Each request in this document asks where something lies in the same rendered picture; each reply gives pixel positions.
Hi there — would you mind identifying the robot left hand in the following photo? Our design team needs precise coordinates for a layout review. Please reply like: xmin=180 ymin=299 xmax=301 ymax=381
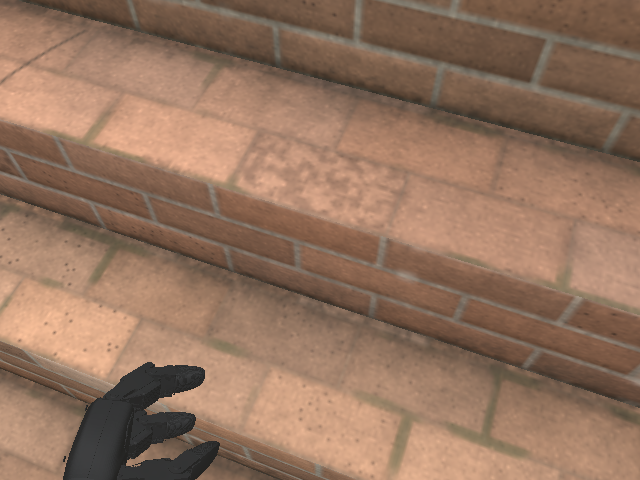
xmin=63 ymin=362 xmax=220 ymax=480

